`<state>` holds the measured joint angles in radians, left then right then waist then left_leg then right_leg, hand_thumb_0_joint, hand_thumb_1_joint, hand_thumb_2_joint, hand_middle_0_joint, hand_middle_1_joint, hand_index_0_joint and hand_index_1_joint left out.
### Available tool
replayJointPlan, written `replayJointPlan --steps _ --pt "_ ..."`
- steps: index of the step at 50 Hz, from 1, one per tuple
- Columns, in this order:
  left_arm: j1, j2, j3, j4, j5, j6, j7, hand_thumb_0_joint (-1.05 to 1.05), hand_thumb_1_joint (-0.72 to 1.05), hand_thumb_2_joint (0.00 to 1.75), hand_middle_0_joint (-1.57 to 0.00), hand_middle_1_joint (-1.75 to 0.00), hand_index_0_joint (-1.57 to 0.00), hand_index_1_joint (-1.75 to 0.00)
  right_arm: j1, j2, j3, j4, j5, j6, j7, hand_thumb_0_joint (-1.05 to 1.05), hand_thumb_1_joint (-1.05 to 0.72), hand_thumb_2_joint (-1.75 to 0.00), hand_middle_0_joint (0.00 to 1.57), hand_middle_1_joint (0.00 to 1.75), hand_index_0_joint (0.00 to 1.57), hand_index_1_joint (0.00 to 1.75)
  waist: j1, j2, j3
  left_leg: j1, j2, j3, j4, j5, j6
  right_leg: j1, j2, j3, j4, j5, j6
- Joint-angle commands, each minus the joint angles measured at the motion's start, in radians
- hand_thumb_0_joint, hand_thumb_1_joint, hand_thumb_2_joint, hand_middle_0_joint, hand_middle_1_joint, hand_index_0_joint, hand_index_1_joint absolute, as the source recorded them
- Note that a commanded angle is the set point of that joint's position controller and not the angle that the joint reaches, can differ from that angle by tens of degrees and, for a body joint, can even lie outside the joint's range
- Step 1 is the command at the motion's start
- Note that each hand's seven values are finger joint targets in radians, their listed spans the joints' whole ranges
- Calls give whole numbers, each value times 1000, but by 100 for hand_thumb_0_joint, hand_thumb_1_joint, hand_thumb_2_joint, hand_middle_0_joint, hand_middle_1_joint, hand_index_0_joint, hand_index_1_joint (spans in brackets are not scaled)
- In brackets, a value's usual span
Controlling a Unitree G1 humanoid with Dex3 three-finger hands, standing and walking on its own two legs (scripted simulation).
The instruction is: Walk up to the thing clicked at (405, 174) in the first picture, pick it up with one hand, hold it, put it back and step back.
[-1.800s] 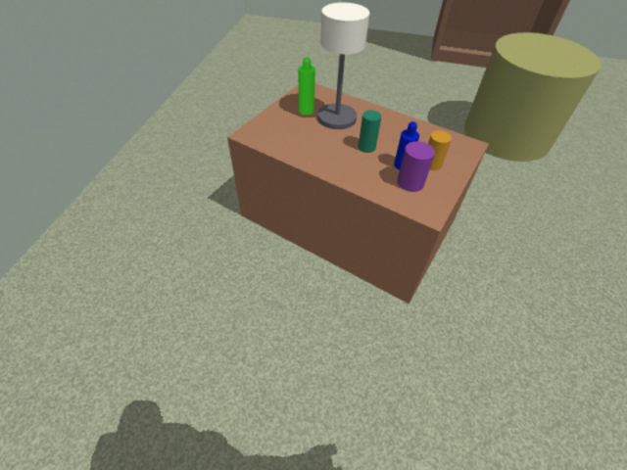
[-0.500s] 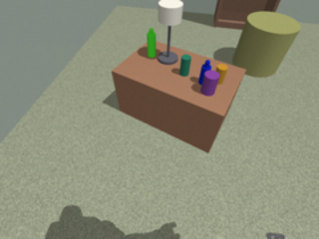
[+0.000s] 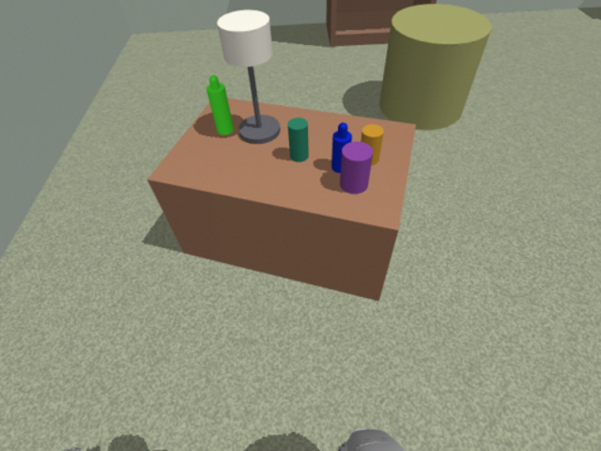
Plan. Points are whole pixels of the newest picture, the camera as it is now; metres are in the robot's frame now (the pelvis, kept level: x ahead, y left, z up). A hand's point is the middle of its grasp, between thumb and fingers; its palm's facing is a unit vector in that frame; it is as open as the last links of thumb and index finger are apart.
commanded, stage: walk up
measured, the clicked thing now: (355, 168) +0.87 -0.21 -0.27
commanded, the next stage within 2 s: none
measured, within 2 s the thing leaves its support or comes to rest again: neither
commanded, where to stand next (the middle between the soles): +0.26 +0.07 m, yaw -8 degrees
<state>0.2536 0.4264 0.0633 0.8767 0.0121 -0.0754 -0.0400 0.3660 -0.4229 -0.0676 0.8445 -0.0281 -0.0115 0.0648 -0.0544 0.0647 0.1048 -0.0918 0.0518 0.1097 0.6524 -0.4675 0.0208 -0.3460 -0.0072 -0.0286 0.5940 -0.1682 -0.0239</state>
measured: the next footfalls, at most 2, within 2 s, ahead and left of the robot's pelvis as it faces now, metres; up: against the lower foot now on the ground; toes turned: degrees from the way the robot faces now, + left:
left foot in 0.36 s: +0.26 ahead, +0.22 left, +0.00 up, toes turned -5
right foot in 0.72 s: +0.26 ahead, -0.03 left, +0.00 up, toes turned -10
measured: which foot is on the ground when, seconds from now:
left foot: down 0.00-0.00, up 0.02-0.34, down 0.36-1.00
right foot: down 0.00-0.38, up 0.40-0.70, down 0.72-1.00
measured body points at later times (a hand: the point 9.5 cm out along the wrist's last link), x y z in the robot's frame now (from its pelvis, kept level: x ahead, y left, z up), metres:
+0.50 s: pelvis +0.15 +0.09 +0.00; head +0.18 +0.11 +0.44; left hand +0.24 +0.43 -0.12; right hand +0.18 -0.24 -0.09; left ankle +0.22 +0.21 -0.72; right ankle +0.13 -0.06 -0.66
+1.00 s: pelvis +0.20 +0.09 +0.00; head +0.23 +0.09 +0.45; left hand +0.37 +0.37 -0.12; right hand +0.23 -0.22 -0.12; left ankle +0.22 +0.22 -0.72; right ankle +0.22 -0.02 -0.72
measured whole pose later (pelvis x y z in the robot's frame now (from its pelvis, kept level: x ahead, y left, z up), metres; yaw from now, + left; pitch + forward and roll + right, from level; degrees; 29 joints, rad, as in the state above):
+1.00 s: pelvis +0.20 +0.09 +0.00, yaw -11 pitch -2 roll +0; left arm 0.11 0.38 0.02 0.92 0.00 0.00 -0.02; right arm 0.18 -0.38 0.00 0.93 0.00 -0.04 0.00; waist 0.00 -0.01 0.11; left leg -0.27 0.06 0.08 0.70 -0.38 -0.01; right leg -0.35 0.01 0.00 0.70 -0.31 -0.02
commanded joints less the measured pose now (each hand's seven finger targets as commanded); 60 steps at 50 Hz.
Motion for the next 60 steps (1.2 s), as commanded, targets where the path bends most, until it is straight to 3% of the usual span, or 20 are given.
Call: replayJointPlan --steps 1,6,13,17,18,19,20,24,32,35,36,37,38,40,41,42,44,46,50,60 --pt "201 364 102 -59 -13 -25 45 0 90 90 -20 -30 -20 -30 -41 -224 -51 -137 -1 -4 -23 0 -90 -90 20 30 20 30 125 -247 -84 -537 -12 -168 516 -148 11 345 -423 778 -323 -388 -284" --pt "97 268 74 -109 -16 -27 53 0 90 90 -20 -30 -20 -30 33 -206 -58 -78 -4 2 -6 0 -90 -90 20 30 20 30 55 -193 -32 -460 56 -161 414 90 -3 149 -220 367 -280 -162 -203" --pt "87 314 86 -155 7 -36 56 0 90 90 -20 -30 -20 -30 -62 -187 -80 -139 -19 -6 21 0 -90 -90 20 30 20 30 60 -224 -29 -335 68 -107 153 149 -18 -24 -212 295 -228 -254 -198" --pt "28 217 38 -169 14 -14 65 0 90 90 -20 -30 -20 -30 136 -203 -100 -68 -14 -27 -10 0 -90 -90 20 30 20 30 -71 -72 -117 65 -19 -44 -32 194 8 -218 -108 151 140 -75 -101" --pt "90 135 10 -168 3 -8 65 0 90 90 -20 -30 -20 -30 168 -271 -116 -69 -24 -33 -20 0 -90 -90 20 30 20 30 -81 173 -113 81 128 -285 -223 -7 58 -304 13 65 424 -145 -53" --pt "119 145 12 -166 -9 -4 77 0 90 90 -20 -30 -20 -30 108 -346 -121 -111 -12 -37 -23 0 -90 -90 20 30 20 30 -45 269 -88 11 373 -703 -408 -73 154 -401 99 72 564 -394 -17" --pt "108 235 27 -135 -2 -2 89 0 90 90 -20 -30 -20 -30 34 -371 -128 -124 10 -34 -22 0 -90 -90 20 30 20 30 -16 177 -65 -99 425 -765 -414 -110 255 -346 42 141 664 -415 -25" --pt "180 215 31 -52 -20 4 66 0 90 90 -20 -30 -20 -30 -60 -256 -74 -123 16 -43 -51 0 -90 -90 20 30 20 30 56 141 -49 -153 232 -306 -265 317 183 -229 -28 102 520 -253 -16" --pt "59 144 30 -60 -6 46 45 0 90 90 -20 -30 -20 -30 -64 -240 -39 -115 28 -43 -76 0 -90 -90 20 30 20 30 49 95 -122 -155 250 -191 -90 807 169 -4 4 -4 196 -170 -29" --pt "68 158 36 -47 2 45 46 0 90 90 -20 -30 -20 -30 -101 -225 -27 -115 41 -31 -81 0 -90 -90 20 30 20 30 85 46 -162 -184 223 -177 11 674 112 122 -3 25 -4 -3 -59" --pt "41 218 50 -57 9 38 47 0 90 90 -20 -30 -20 -30 -81 -192 -17 -114 44 -31 -82 0 -90 -90 20 30 20 30 70 -64 -181 -256 166 -132 85 573 61 191 -84 157 -25 179 -96" --pt "12 264 59 -73 6 34 45 0 90 90 -20 -30 -20 -30 -72 -151 -6 -110 50 -31 -86 0 -90 -90 20 30 20 30 59 -173 -202 -294 58 -68 197 332 5 179 -233 383 -63 273 -193" --pt "-32 263 47 -70 -10 36 43 0 90 90 -20 -30 -20 -30 -100 -164 -13 -86 50 -21 -95 0 -90 -90 20 30 20 30 58 -198 -183 -228 -1 -68 204 -12 10 72 -305 427 -68 301 -280" --pt "-80 226 27 -65 -6 41 43 0 90 90 -20 -30 -20 -30 -91 -163 -10 -40 44 -23 -94 0 -90 -90 20 30 20 30 37 -202 -146 -192 -5 -96 118 -83 18 11 -257 357 -72 239 -227" --pt "-124 217 22 -72 -2 45 45 0 90 90 -20 -30 -20 -30 -57 -171 -11 -14 46 -31 -91 0 -90 -90 20 30 20 30 13 -208 -147 -153 5 -103 14 92 23 2 -211 299 -43 211 -176" --pt "-138 182 14 -73 -6 51 44 0 90 90 -20 -30 -20 -30 -48 -190 -14 9 38 -41 -91 0 -90 -90 20 30 20 30 10 -182 -143 -106 58 -170 -87 225 36 -42 -163 242 13 209 -114" --pt "-115 171 17 -40 -6 64 42 0 90 90 -20 -30 -20 -30 -132 -268 -28 6 27 -54 -87 0 -90 -90 20 30 20 30 53 -65 -113 -172 241 -372 -197 245 145 -27 -27 87 141 -7 -25" --pt "-110 159 17 -20 -3 60 40 0 90 90 -20 -30 -20 -30 -177 -250 -18 16 24 -58 -84 0 -90 -90 20 30 20 30 70 -46 -124 -157 234 -318 -164 394 144 25 -43 89 93 -15 -30" --pt "-151 168 12 7 -11 47 30 0 90 90 -20 -30 -20 -30 -216 -187 11 49 31 -53 -83 0 -90 -90 20 30 20 30 59 -35 -161 -171 92 -149 -148 285 30 128 -109 191 -31 176 -80" --pt "-242 154 -5 97 -6 52 28 0 90 90 -20 -30 -20 -30 -262 -157 28 143 28 -38 -73 0 -90 -90 20 30 20 30 43 -125 -132 -61 68 -105 -256 213 9 121 -127 222 -260 -3 -47"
